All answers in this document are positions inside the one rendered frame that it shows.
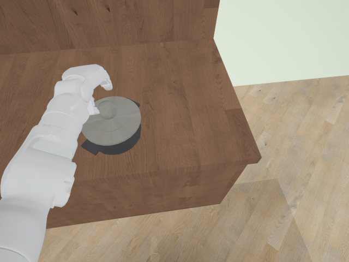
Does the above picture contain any table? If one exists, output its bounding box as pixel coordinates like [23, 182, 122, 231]
[0, 0, 262, 229]

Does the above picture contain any pot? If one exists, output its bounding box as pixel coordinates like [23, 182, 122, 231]
[81, 100, 141, 156]

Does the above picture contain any left robot forearm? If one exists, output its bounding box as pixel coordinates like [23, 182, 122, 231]
[1, 74, 94, 197]

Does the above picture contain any lid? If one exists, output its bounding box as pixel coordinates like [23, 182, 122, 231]
[81, 96, 141, 146]

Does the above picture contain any robot left hand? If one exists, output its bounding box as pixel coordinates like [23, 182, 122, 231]
[62, 64, 112, 115]

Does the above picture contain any robot left upper arm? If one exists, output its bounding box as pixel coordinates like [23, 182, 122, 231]
[0, 147, 77, 262]

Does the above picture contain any knob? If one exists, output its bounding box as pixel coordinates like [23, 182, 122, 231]
[97, 100, 117, 120]

